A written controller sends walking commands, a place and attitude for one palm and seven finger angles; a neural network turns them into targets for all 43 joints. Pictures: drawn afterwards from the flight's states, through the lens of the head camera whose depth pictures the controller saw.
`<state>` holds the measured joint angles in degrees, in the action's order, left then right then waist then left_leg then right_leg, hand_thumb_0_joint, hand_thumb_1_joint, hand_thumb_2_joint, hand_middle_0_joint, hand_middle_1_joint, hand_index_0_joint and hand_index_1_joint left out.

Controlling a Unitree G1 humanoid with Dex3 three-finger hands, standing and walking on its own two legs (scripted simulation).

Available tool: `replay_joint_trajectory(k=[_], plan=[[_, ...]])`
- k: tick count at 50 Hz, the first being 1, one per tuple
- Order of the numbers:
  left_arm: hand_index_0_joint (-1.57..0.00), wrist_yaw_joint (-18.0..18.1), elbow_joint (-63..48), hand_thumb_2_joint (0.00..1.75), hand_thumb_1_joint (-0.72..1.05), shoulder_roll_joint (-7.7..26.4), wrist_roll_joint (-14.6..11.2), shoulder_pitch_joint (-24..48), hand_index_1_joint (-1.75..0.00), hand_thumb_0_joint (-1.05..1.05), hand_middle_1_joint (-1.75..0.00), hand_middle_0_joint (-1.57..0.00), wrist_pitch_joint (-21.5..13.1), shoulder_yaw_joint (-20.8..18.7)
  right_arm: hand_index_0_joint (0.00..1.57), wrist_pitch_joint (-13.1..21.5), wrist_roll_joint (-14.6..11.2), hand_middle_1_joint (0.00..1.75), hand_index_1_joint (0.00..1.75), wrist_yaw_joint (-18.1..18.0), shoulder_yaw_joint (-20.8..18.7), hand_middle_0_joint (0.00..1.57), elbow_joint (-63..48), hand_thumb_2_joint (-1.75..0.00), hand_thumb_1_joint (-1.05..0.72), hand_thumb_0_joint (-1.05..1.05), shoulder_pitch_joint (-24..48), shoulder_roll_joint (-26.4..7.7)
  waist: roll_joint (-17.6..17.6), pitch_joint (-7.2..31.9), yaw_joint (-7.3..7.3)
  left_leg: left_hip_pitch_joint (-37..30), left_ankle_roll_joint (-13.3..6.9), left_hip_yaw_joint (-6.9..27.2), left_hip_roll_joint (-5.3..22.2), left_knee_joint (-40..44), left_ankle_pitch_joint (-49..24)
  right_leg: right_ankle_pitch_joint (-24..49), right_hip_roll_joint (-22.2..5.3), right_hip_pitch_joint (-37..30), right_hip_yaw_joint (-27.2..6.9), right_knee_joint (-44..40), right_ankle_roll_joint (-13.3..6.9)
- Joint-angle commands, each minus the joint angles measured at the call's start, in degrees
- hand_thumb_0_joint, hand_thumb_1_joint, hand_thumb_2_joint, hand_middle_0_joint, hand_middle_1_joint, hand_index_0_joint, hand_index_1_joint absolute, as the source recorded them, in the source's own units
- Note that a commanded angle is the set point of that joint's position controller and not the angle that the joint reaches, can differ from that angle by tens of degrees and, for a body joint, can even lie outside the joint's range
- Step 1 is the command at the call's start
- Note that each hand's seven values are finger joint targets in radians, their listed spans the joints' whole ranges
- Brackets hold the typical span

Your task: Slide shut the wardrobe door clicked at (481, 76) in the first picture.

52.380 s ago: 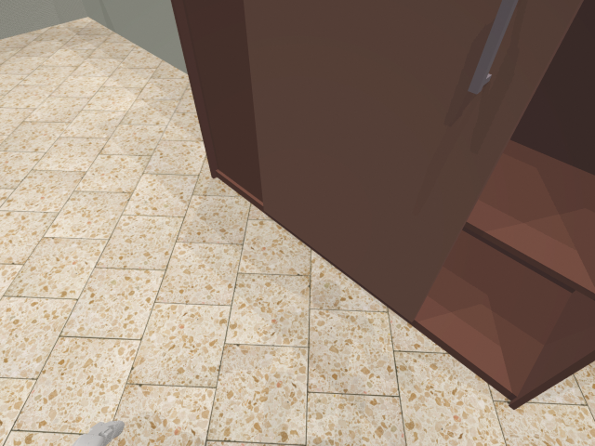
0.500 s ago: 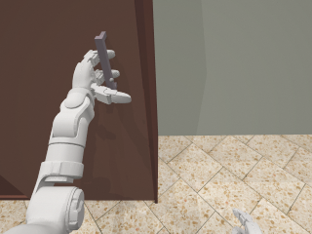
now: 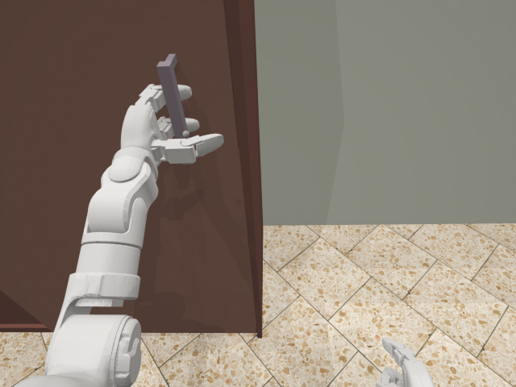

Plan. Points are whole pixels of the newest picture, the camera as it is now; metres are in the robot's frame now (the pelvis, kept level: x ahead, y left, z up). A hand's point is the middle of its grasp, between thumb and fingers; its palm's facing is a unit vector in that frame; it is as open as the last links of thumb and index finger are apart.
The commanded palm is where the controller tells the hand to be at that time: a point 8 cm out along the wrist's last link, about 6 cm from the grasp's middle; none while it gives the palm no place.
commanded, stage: grip the handle and tug to test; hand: left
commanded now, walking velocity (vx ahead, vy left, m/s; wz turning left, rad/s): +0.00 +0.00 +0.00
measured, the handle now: (180, 112) +0.47 +0.14 +0.23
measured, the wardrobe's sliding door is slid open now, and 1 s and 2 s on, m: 0.00 0.00 0.00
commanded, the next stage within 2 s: tug the door sideways, standing still in 1.04 s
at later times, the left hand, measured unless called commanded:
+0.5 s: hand (186, 133) +0.41 +0.12 +0.23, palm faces +0.06 -1.00 -0.02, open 6.1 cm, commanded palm +0.37 +0.17 +0.23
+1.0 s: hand (188, 135) +0.40 +0.12 +0.23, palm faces +0.06 -1.00 -0.03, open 6.3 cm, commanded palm +0.35 +0.16 +0.23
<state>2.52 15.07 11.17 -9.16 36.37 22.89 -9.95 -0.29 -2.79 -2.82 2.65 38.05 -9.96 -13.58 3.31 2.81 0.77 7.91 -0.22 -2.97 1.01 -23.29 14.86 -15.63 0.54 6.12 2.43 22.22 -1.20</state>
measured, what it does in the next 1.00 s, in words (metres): stands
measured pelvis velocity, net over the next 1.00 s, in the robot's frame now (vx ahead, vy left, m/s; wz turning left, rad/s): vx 0.02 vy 0.00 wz -0.02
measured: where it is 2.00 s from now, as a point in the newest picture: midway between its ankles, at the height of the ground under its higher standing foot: outside the picture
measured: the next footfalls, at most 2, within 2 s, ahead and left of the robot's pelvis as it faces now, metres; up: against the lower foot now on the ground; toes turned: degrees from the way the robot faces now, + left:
right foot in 1.94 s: +0.15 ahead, -0.11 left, +0.00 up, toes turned +3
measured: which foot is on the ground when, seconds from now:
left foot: down 0.00-1.00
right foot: down 0.00-1.00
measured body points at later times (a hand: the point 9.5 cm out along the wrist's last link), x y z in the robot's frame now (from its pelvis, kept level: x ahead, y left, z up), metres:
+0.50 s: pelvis +0.01 +0.00 +0.00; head -0.01 -0.03 +0.45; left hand +0.40 +0.17 +0.23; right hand +0.18 -0.23 -0.10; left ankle -0.03 +0.11 -0.74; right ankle -0.04 -0.10 -0.74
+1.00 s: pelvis +0.02 +0.00 +0.00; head +0.01 -0.03 +0.45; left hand +0.40 +0.17 +0.23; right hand +0.20 -0.23 -0.10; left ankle -0.03 +0.12 -0.74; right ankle -0.04 -0.10 -0.74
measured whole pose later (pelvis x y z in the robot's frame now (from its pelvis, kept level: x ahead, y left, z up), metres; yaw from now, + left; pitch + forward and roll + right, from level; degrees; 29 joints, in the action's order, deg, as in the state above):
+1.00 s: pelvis +0.02 +0.00 +0.00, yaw -1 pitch +1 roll +0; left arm 2.7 1.8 10.8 -9.2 27.5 25.7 -10.7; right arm -1.9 -2.6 -1.5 2.5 35.5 -9.3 -13.8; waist 3.9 4.1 1.3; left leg 7.1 -0.2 -3.5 1.0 -22.8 16.0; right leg -16.9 0.6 5.7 1.6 22.1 -1.2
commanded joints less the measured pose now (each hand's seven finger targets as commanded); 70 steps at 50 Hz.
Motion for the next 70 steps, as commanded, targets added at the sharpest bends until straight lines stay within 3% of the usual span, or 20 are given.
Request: replay_joint_trajectory(k=[1,2,11,18,21,22,23,33,40,43,46,48,53,57,60,61,63,66,68,70], plan=[[-0.4,-1.04,-17.25,0.7,0.43,6.55,-0.73,26.4,-1.33,0.0,-1.33,-0.4,-4.87,0.14,0.2,2.73,0.04,0.3,0.3,-0.24,-2.4,0.2,-8.91,-0.9,-0.9,0.0,7.58,-6.05,-4.01,19.03,-0.82,-10.15,-1.78,2.03,-0.56,-1.47,-30.21,32.39,0.27,-4.07,0.14,0.72,-0.11],[-0.41,-0.94,-17.67,0.72,0.48,8.57,-0.73,25.77,-1.34,0.0,-1.34,-0.41,-4.88,-1.73,0.2,2.71,-0.02,0.3,0.3,-0.26,-2.49,0.2,-9.01,-0.9,-0.9,0.0,7.57,-6.24,-4.63,19.86,-1.03,-10.27,-1.89,2.02,-0.58,-1.53,-30.46,33.19,0.26,-4.57,-0.05,0.79,-0.07],[-0.45,-1.64,-16.98,0.9,0.9,8.02,-0.89,24.21,-1.4,0.0,-1.4,-0.45,-3.79,-1.14,0.2,2.12,-0.04,0.3,0.3,-0.37,-2.26,0.2,-9.05,-0.9,-0.9,0.0,8.03,-6.26,-3.86,18.34,-1.19,-9.16,-1.9,1.73,-0.88,-1.42,-29.97,33.64,0.14,-4.82,-0.02,0.69,-0.07],[-0.45,-1.52,-17.6,0.9,0.9,7.44,-0.86,25.8,-1.4,0.0,-1.4,-0.45,-3.51,-0.62,0.2,2.11,0.02,0.3,0.3,-0.31,-2.35,0.2,-9.0,-0.9,-0.9,0.0,7.76,-6.22,-4.39,19.2,-0.78,-9.59,-2.01,1.83,-0.99,-1.82,-30.95,35.08,0.1,-4.72,0.08,1.06,0.04],[-0.45,-1.38,-18.69,0.9,0.9,8.92,-0.72,22.96,-1.4,0.0,-1.4,-0.45,-3.59,-2.08,0.2,1.89,0.03,0.3,0.3,-0.29,-2.44,0.2,-9.36,-0.9,-0.9,0.0,8.02,-6.26,-4.58,20.17,-1.59,-9.72,-1.92,1.74,-0.93,-1.83,-32.24,36.07,0.03,-6.01,0.06,1.26,-0.03],[-0.45,-1.61,-19.02,0.9,0.9,6.97,-0.93,23.77,-1.4,0.0,-1.4,-0.45,-3.61,-0.44,0.2,1.96,0.04,0.3,0.3,-0.28,-2.27,0.2,-9.39,-0.9,-0.9,0.0,8.24,-6.09,-3.77,19.38,-1.08,-9.76,-2.03,1.65,-1.01,-1.91,-32.18,36.51,-0.02,-5.28,0.02,1.25,0.03],[-0.45,-1.46,-17.93,0.9,0.9,8.94,-0.96,23.27,-1.4,0.0,-1.4,-0.45,-3.39,-2.17,0.2,1.85,0.01,0.3,0.3,-0.31,-2.36,0.2,-9.18,-0.9,-0.9,0.0,7.88,-6.25,-5.1,19.49,-1.28,-9.19,-1.94,1.78,-0.95,-1.89,-31.4,35.96,0.07,-5.64,0.18,1.28,0.05],[-0.45,-1.57,-20.6,0.9,0.9,6.31,-0.95,22.81,-1.4,0.0,-1.4,-0.45,-3.41,0.1,0.2,1.79,0.0,0.3,0.3,-0.06,-2.24,0.2,-9.86,-0.9,-0.9,0.0,8.56,-5.95,-3.62,19.26,-1.13,-10.22,-1.92,1.93,-0.84,-1.98,-32.38,35.92,0.07,-5.0,0.15,1.29,-0.03],[-0.45,-2.13,-24.61,0.9,0.9,8.23,-1.29,15.81,-1.4,0.0,-1.4,-0.45,-2.78,-2.38,0.2,1.51,0.06,0.3,0.3,0.16,-2.27,0.2,-11.2,-0.9,-0.9,0.0,9.47,-6.04,-5.04,21.01,-2.43,-9.47,-1.95,1.57,-0.94,-1.94,-34.3,39.68,-0.14,-7.89,0.23,2.02,0.1],[-0.45,-2.38,-26.9,0.9,0.9,6.13,-1.4,12.7,-1.4,0.0,-1.4,-0.45,-2.35,-0.56,0.2,1.3,-0.06,0.3,0.3,0.51,-2.16,0.2,-11.69,-0.9,-0.9,0.0,10.1,-5.76,-2.64,19.97,-2.56,-9.97,-1.74,1.55,-0.69,-2.18,-35.92,39.39,-0.11,-6.97,0.41,2.17,-0.02],[-0.45,-2.2,-30.41,0.9,0.9,6.92,-1.41,8.8,-1.4,0.0,-1.4,-0.45,-2.08,-1.4,0.2,1.36,-0.03,0.3,0.3,0.88,-2.43,0.2,-12.34,-0.9,-0.9,0.0,10.44,-5.91,-4.2,20.71,-3.13,-9.94,-1.71,1.59,-0.4,-2.42,-37.7,40.44,-0.12,-7.84,0.56,2.51,0.09],[-0.45,-2.46,-34.04,0.9,0.9,5.58,-1.48,7.29,-1.4,0.0,-1.4,-0.45,-1.78,0.16,0.2,1.39,0.0,0.3,0.3,1.23,-2.31,0.2,-12.94,-0.9,-0.9,0.0,10.73,-5.65,-2.75,21.15,-3.04,-10.29,-1.62,1.72,-0.41,-2.64,-39.15,41.23,-0.27,-7.65,0.55,2.94,0.11],[-0.45,-2.6,-37.78,0.9,0.9,7.19,-2.04,3.18,-1.4,0.0,-1.4,-0.45,-0.26,-1.68,0.2,1.24,0.1,0.3,0.3,1.57,-2.35,0.2,-13.33,-0.9,-0.9,0.0,11.52,-5.9,-5.32,20.98,-3.42,-9.29,-1.69,1.73,-0.57,-2.85,-38.7,42.73,-0.17,-8.25,0.59,3.22,0.31],[-0.45,-2.88,-41.2,0.9,0.9,5.15,-2.12,0.64,-1.4,0.0,-1.4,-0.45,1.07,0.65,0.2,1.13,-0.13,0.3,0.3,1.9,-2.11,0.2,-13.63,-0.9,-0.9,0.0,12.36,-5.49,-2.25,19.91,-3.25,-9.78,-1.43,1.89,-0.42,-3.37,-40.37,41.88,-0.22,-6.81,0.71,3.5,0.17],[-0.45,-1.83,-36.14,0.9,0.9,5.3,-1.97,15.28,-1.4,0.0,-1.4,-0.45,2.66,1.92,0.2,1.52,-0.11,0.3,0.3,1.15,-1.99,0.2,-11.02,-0.9,-0.9,0.0,12.2,-5.98,-3.04,16.89,-0.7,-10.16,-1.36,2.08,-0.81,-3.38,-35.38,38.17,0.22,-3.37,0.63,2.03,0.28],[-0.45,-1.22,-33.32,0.9,0.9,6.56,-1.91,17.09,-1.4,0.0,-1.4,-0.45,3.08,0.49,0.2,1.5,-0.09,0.3,0.3,0.76,-2.02,0.2,-10.13,-0.9,-0.9,0.0,11.67,-6.19,-3.77,15.4,-0.6,-9.5,-1.4,2.2,-0.9,-3.22,-33.71,36.29,0.46,-2.74,0.65,1.57,0.13],[-0.45,-0.89,-31.88,0.9,0.9,3.65,-1.73,16.47,-1.4,0.0,-1.4,-0.45,4.0,2.31,0.2,1.74,0.01,0.3,0.3,0.57,-1.87,0.2,-10.09,-0.9,-0.9,0.0,11.91,-5.88,-3.34,15.32,-0.55,-9.73,-1.49,2.24,-1.19,-3.45,-34.13,36.98,0.3,-2.47,0.76,1.84,0.16],[-0.45,-0.16,-29.16,0.9,0.9,0.07,-1.27,17.16,-1.4,0.0,-1.4,-0.45,5.14,5.1,0.2,1.27,0.39,0.3,0.3,0.74,-2.03,0.2,-9.23,-0.9,-0.9,0.0,10.7,-5.91,-2.49,17.2,-0.14,-10.09,-1.42,1.86,-1.59,-5.57,-40.52,44.49,-0.16,-3.87,1.13,3.56,0.52],[-0.45,0.35,-30.92,0.9,0.9,-0.18,-0.38,20.3,-1.4,0.0,-1.4,-0.45,4.89,6.18,0.2,1.02,0.83,0.3,0.3,0.83,-2.56,0.2,-9.51,-0.9,-0.9,0.0,9.62,-5.95,-3.62,22.47,0.26,-10.82,-1.62,1.46,-1.88,-7.4,-45.1,52.72,-0.89,-6.44,1.2,5.6,1.06],[-0.45,0.57,-31.73,0.9,0.9,-1.39,0.52,23.39,-1.4,0.0,-1.4,-0.45,3.68,8.32,0.2,1.09,0.92,0.3,0.3,0.98,-2.75,0.2,-9.74,-0.9,-0.9,0.0,9.65,-5.5,-5.09,24.04,0.58,-11.25,-1.95,2.04,-2.03,-7.71,-45.21,52.35,-0.95,-6.33,1.4,6.29,0.99]])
